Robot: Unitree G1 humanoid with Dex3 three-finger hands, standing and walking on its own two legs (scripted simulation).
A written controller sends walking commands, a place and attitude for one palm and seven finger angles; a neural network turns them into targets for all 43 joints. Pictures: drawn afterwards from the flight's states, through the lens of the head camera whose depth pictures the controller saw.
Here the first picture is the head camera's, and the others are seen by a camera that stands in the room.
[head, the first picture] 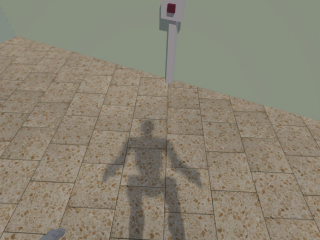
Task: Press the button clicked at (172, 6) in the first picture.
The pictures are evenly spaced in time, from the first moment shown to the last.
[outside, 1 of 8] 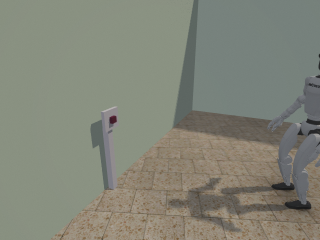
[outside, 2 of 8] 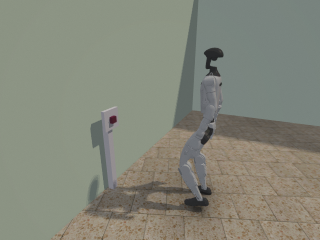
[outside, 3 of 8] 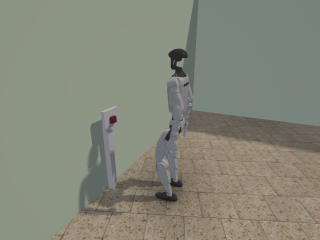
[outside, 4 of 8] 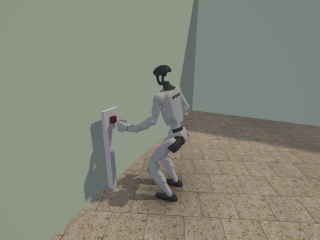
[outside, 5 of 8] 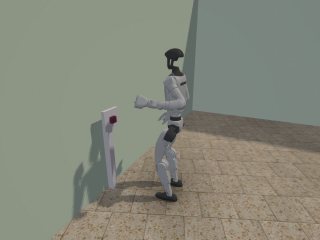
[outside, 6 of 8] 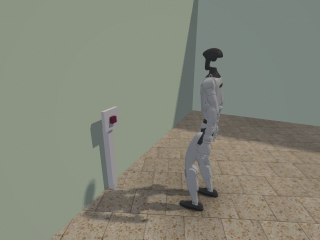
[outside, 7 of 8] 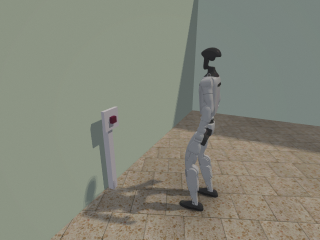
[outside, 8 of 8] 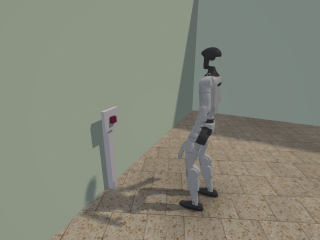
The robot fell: no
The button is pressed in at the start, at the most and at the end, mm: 0 9 0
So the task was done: yes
